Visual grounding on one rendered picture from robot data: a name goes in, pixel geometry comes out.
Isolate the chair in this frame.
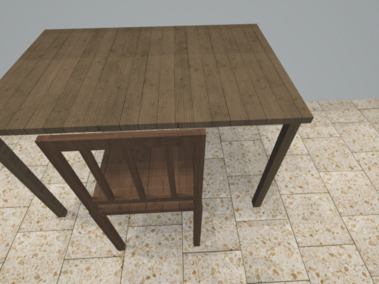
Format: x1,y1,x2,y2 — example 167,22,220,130
35,128,206,251

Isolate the table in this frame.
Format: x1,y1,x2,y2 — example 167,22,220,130
0,24,314,217

